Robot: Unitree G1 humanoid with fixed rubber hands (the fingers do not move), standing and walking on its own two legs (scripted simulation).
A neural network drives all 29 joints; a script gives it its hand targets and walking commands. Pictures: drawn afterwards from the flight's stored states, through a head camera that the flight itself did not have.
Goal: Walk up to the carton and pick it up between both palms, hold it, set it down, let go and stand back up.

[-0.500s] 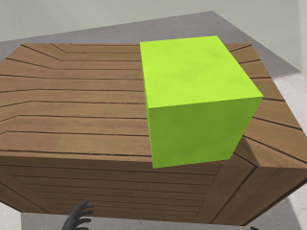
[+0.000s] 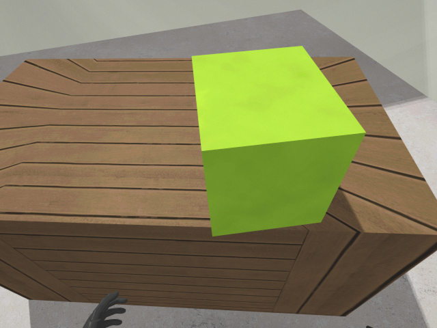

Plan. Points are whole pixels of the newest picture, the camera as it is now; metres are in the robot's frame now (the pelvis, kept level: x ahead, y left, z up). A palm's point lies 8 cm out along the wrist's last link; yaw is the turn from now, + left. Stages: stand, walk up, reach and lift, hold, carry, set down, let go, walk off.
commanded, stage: walk up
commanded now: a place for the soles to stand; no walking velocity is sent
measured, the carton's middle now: (257, 140) +0.46 -0.04 +0.09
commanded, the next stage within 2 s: reach and lift in 2.00 s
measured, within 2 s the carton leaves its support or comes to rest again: neither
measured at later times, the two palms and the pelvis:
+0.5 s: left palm out of the picture +0.12 +0.22 -0.08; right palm out of the picture +0.05 -0.36 -0.12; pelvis -0.01 -0.07 +0.00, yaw -3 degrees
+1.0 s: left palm out of the picture +0.09 +0.26 -0.09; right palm out of the picture +0.04 -0.33 -0.11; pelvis -0.03 -0.03 +0.00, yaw -3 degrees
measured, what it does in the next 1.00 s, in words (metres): steps on the spot: left foot, then right foot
